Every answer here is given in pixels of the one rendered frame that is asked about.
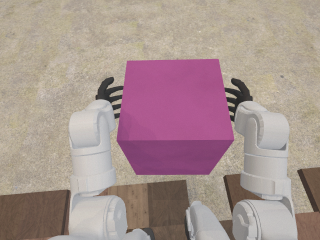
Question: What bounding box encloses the left robot hand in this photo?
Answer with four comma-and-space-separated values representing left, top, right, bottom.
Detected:
95, 77, 124, 119

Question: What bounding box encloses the right robot shin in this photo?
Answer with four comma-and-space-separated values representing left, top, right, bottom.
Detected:
189, 200, 202, 240

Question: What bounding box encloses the robot shin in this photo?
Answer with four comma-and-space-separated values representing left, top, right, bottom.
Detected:
132, 228, 146, 234
189, 200, 202, 240

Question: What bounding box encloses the robot right upper arm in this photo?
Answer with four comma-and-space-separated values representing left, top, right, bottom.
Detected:
232, 199, 298, 240

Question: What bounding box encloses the left robot forearm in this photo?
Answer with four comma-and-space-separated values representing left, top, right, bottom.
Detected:
68, 99, 117, 233

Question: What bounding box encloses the carton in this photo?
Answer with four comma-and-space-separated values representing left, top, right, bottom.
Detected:
116, 59, 235, 175

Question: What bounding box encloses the right robot hand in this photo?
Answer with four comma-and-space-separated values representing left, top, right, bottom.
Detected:
224, 78, 253, 122

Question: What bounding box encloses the right robot forearm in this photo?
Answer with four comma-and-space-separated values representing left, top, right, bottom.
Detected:
234, 101, 298, 237

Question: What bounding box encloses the robot left upper arm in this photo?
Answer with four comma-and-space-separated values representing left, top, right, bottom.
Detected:
48, 195, 128, 240

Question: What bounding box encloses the left robot shin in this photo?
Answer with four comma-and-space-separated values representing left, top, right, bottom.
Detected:
132, 228, 146, 234

